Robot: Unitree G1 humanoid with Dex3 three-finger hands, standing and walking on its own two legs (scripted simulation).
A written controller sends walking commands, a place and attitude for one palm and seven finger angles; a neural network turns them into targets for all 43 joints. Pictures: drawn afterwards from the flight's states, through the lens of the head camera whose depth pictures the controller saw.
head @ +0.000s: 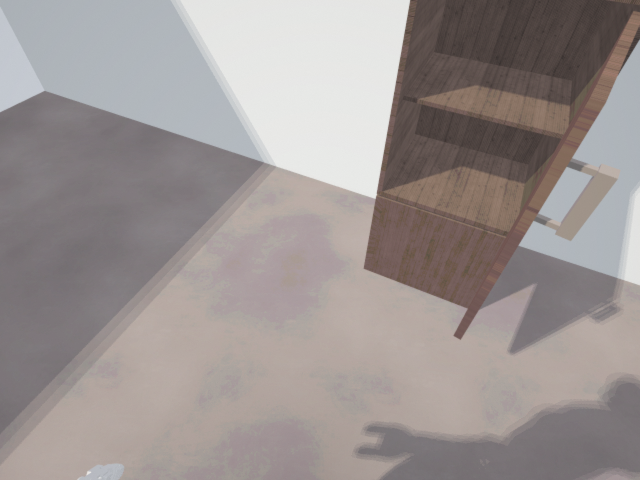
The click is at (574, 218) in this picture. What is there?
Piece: cupboard door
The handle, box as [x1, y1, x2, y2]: [534, 158, 620, 240]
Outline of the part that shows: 620,170 604,164 601,164 598,167 572,158 567,166 593,176 560,223 540,214 537,214 534,220 557,230 555,234 570,240 617,179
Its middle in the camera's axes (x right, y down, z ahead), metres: +0.39 -0.06 +0.60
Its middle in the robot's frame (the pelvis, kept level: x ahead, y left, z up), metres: +0.52 -0.36 +0.08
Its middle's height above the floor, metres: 0.85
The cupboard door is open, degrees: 80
